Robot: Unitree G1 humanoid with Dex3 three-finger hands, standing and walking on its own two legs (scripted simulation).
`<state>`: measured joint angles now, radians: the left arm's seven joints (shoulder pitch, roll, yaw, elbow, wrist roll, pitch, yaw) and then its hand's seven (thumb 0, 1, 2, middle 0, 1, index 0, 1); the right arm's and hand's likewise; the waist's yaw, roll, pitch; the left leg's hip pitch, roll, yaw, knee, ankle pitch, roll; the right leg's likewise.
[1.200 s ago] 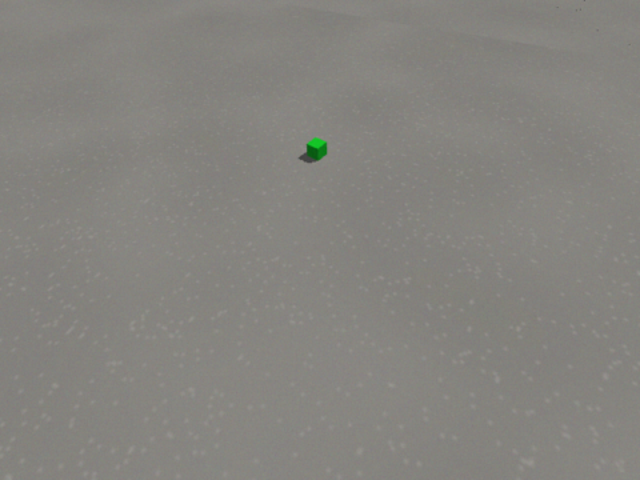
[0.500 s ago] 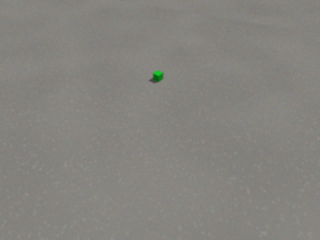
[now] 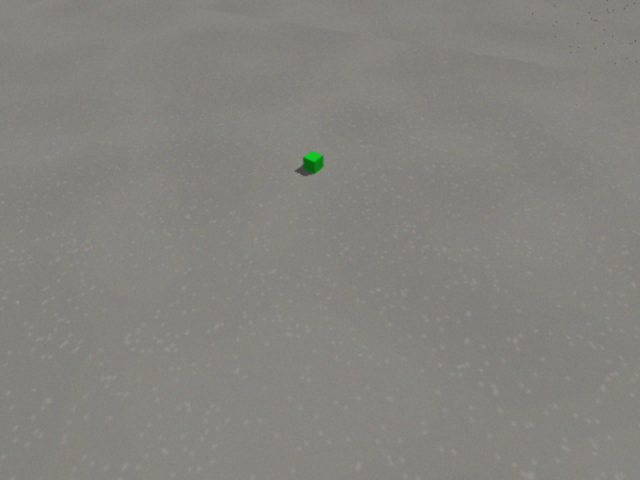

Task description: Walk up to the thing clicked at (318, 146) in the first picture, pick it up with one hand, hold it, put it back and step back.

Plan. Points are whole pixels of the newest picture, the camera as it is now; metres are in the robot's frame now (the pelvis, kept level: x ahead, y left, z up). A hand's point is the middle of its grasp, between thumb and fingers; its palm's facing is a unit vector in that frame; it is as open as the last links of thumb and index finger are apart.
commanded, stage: walk up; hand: left
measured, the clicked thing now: (313, 162) +1.76 +0.11 -0.74
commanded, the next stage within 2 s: none
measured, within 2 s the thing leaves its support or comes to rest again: neither
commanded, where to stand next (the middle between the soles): +1.38 -0.11 m, yaw -4 degrees
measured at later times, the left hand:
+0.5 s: hand (197, 462) +0.19 +0.21 -0.14, palm faces +0.00 -0.92 -0.39, open 7.4 cm
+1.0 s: hand (241, 269) +0.54 +0.20 -0.14, palm faces -0.14 -0.91 -0.38, open 7.4 cm
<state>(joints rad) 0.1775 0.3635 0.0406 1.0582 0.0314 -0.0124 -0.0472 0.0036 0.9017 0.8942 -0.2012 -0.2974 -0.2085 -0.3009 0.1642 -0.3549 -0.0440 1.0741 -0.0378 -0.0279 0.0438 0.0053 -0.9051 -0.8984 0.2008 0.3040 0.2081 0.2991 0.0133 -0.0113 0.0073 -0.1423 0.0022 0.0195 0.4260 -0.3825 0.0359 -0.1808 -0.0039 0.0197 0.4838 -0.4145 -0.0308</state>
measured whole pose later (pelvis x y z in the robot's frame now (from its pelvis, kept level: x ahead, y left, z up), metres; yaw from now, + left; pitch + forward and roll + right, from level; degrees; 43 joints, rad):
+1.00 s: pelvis +0.43 -0.08 -0.01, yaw -4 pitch -2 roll +2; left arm 0.25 0.44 0.06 0.90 0.01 -0.06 -0.10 0.00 0.90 0.89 -0.20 -0.30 -0.21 -0.30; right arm 0.31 -0.43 -0.06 0.88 -0.02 -0.08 0.08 0.01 -0.90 -0.90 0.20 0.30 0.21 0.30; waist -0.02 -0.01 0.05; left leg -0.09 0.06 0.13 0.47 -0.35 -0.01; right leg -0.50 -0.12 -0.03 0.67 -0.17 -0.01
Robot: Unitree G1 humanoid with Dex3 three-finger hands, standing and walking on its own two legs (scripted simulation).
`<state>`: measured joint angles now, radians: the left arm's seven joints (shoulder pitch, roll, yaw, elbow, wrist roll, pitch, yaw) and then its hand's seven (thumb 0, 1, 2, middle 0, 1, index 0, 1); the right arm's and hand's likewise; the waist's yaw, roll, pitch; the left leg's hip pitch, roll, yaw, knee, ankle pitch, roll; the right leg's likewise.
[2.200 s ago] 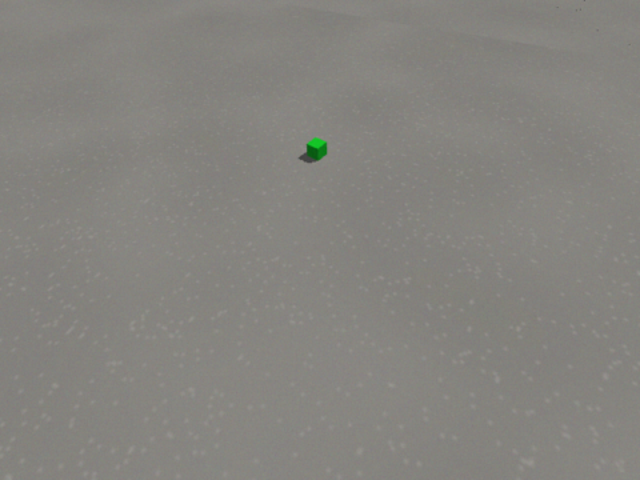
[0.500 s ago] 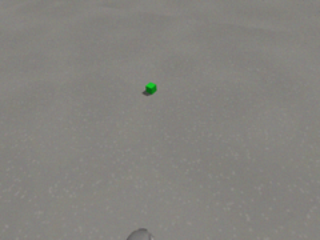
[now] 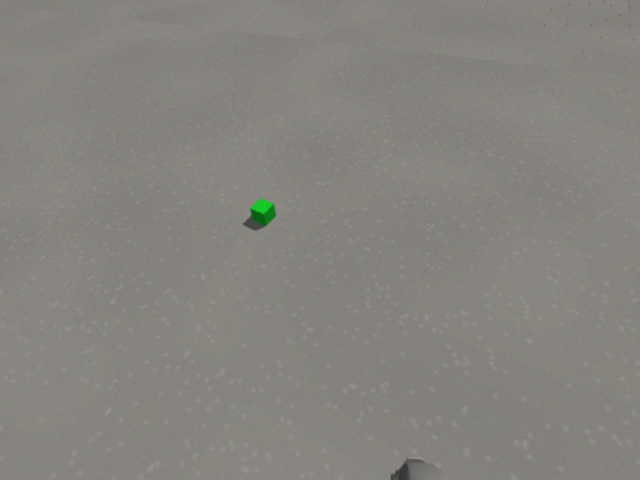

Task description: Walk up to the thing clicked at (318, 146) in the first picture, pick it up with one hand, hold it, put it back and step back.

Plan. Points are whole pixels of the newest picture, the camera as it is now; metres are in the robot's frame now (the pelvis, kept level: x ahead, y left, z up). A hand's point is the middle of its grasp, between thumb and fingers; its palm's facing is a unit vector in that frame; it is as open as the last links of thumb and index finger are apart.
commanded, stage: walk up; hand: left
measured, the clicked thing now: (263, 212) +1.30 +0.29 -0.73
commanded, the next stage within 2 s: none
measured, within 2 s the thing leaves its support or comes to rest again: neither
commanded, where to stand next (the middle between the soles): +0.95 +0.04 m, yaw +0 degrees
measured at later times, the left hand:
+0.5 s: hand (152, 421) +0.26 +0.30 -0.16, palm faces +0.03 -0.93 -0.37, open 7.4 cm
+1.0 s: hand (205, 245) +0.58 +0.26 -0.12, palm faces -0.01 -0.91 -0.42, open 7.4 cm
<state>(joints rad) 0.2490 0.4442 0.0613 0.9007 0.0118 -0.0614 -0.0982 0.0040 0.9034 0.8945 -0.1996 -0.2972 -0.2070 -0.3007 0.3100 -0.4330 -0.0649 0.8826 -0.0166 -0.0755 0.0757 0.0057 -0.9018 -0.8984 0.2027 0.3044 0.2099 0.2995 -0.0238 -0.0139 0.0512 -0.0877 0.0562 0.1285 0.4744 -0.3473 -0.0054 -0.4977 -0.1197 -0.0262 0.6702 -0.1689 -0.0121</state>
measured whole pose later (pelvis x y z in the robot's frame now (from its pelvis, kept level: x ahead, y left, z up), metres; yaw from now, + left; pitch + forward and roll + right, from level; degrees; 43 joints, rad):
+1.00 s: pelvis +0.47 -0.02 -0.01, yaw +1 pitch -3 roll +1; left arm 0.20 0.39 0.05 0.86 0.00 -0.09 -0.05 0.00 0.90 0.89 -0.20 -0.30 -0.21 -0.30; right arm 0.35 -0.43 -0.05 0.91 -0.01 -0.03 0.04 0.01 -0.91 -0.90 0.20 0.30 0.21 0.30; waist -0.02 0.06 0.09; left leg -0.27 0.03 0.01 1.02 -0.46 0.04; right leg -0.37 -0.04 -0.09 0.63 -0.21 -0.04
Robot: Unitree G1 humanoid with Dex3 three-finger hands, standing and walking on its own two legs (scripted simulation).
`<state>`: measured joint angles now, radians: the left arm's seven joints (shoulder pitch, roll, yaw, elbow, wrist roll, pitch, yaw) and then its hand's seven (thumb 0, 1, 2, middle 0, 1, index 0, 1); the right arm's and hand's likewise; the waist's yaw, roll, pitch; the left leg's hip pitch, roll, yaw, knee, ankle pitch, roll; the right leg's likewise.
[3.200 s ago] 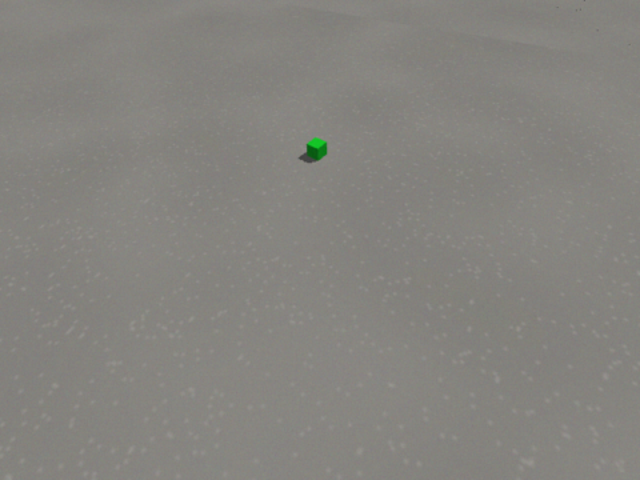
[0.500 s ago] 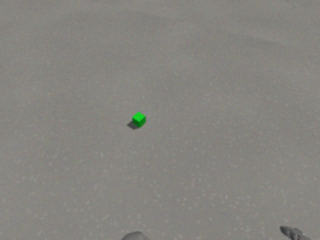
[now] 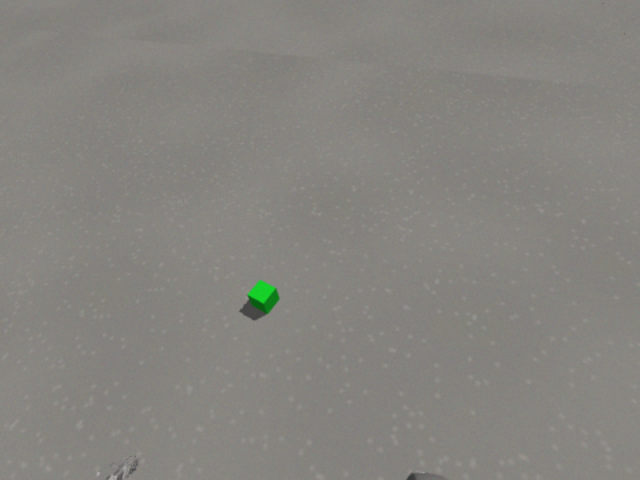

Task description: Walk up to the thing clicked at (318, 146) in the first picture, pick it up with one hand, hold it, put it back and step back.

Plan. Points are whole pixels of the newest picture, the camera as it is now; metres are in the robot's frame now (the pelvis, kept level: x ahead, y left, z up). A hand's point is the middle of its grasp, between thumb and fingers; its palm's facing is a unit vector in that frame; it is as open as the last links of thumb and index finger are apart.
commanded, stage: walk up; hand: left
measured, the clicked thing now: (263, 296) +0.83 +0.30 -0.72
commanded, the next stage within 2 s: none
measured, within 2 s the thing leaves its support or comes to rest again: neither
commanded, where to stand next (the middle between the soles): +0.47 +0.06 m, yaw -1 degrees
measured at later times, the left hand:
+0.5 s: hand (128, 454) +0.20 +0.33 -0.15, palm faces -0.02 -0.94 -0.35, open 7.4 cm
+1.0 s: hand (162, 319) +0.40 +0.31 -0.11, palm faces -0.01 -0.91 -0.42, open 7.4 cm
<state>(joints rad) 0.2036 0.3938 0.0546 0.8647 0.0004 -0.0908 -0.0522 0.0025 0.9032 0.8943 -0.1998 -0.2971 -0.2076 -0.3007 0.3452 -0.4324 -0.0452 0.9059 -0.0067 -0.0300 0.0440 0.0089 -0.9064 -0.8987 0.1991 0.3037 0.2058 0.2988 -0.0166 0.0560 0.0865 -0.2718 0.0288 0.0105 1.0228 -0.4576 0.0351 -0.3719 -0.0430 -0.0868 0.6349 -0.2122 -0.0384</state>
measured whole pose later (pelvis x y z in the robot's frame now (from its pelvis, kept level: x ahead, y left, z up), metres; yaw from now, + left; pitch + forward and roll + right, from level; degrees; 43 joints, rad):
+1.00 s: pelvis +0.34 +0.04 +0.01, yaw +0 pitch -3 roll +0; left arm 0.30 0.39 0.04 0.84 0.00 -0.09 -0.03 0.00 0.90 0.89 -0.20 -0.30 -0.21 -0.30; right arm 0.29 -0.43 -0.05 0.87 -0.02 -0.02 0.06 0.01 -0.91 -0.90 0.20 0.30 0.21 0.30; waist 0.02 0.07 0.09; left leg -0.45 0.06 0.01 0.93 -0.38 0.01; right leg -0.26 -0.04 -0.07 0.55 -0.23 -0.02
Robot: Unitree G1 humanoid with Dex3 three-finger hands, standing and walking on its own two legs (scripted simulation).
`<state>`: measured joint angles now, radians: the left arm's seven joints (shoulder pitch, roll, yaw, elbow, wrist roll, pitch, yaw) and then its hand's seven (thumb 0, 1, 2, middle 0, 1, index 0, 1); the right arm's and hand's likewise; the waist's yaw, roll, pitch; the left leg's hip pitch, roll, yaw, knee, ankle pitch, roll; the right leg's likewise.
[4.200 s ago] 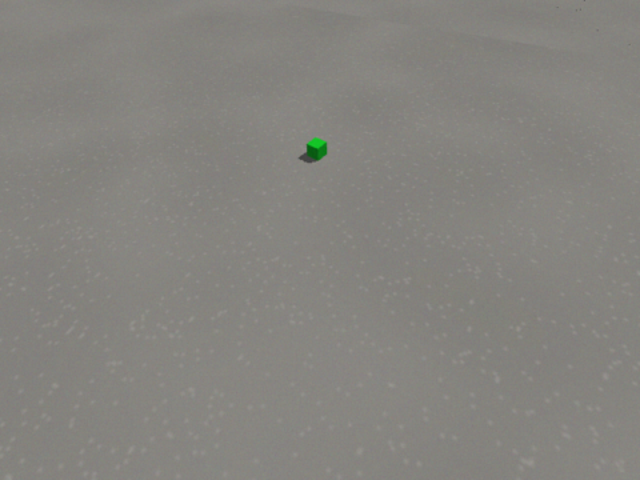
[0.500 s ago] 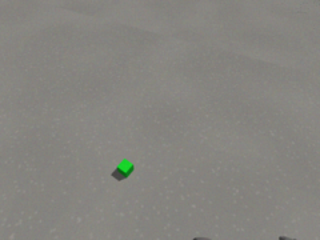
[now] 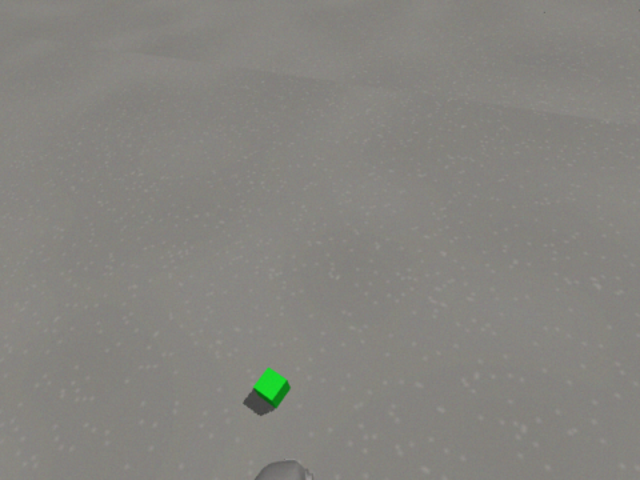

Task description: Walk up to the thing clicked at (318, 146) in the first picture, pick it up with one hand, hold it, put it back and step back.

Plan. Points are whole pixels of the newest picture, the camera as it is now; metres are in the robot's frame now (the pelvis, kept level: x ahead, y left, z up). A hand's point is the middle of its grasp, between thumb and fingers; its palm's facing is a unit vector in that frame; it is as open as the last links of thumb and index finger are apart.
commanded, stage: walk up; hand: left
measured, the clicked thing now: (272, 387) +0.49 +0.26 -0.73
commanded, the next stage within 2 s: stand in 1.74 s
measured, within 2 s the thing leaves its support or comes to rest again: neither
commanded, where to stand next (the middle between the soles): +0.13 +0.02 m, yaw +0 degrees
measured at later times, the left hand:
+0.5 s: hand out of the picture +0.14 +0.30 -0.16, palm faces -0.05 -0.92 -0.38, open 7.4 cm
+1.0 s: hand (183, 420) +0.23 +0.26 -0.14, palm faces -0.04 -0.95 -0.32, open 7.4 cm
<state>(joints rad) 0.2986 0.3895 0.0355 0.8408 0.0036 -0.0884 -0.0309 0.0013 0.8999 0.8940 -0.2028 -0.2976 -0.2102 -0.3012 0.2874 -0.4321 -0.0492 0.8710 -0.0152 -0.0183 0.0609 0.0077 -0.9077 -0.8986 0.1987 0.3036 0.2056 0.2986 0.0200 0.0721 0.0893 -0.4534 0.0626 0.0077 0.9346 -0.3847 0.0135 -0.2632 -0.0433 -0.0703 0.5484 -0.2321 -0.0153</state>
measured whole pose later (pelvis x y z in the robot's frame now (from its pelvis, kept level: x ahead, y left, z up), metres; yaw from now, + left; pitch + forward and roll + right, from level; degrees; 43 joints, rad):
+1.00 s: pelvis +0.11 +0.02 +0.01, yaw -2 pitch -2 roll +0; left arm 0.03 0.34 0.00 1.13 -0.01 0.00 -0.01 0.00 0.90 0.89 -0.20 -0.30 -0.21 -0.30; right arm 0.06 -0.37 0.00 1.16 -0.01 -0.02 0.01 0.00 -0.91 -0.90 0.20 0.30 0.21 0.30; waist -0.01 0.00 0.05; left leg -0.15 0.05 0.07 0.38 -0.18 -0.03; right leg -0.14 -0.03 -0.03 0.39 -0.20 0.01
